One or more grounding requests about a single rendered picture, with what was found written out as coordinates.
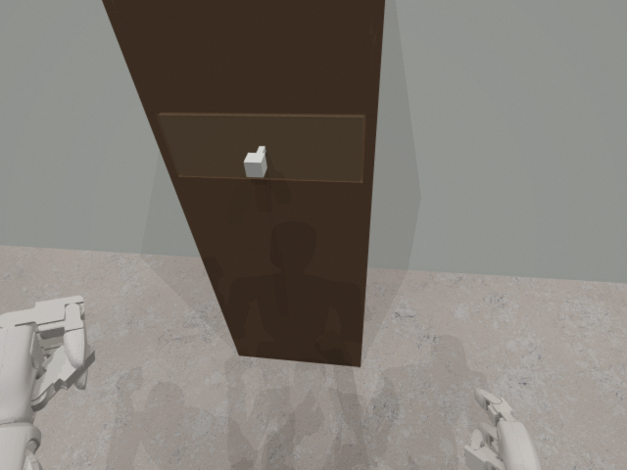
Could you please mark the cabinet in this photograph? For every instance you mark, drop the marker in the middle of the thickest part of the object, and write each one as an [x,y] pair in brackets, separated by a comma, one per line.
[287,257]

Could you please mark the robot left hand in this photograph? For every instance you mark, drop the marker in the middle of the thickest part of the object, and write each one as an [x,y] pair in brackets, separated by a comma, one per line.
[62,339]

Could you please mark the handle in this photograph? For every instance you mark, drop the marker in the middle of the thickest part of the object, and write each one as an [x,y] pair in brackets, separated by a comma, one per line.
[255,163]

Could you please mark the drawer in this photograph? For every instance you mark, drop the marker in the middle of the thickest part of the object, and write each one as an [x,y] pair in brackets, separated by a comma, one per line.
[304,146]

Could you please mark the robot right hand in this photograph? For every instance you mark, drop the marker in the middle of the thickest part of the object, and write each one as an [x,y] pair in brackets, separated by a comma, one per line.
[511,445]

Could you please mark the robot left forearm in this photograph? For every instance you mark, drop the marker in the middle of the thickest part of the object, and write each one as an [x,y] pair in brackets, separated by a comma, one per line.
[18,445]

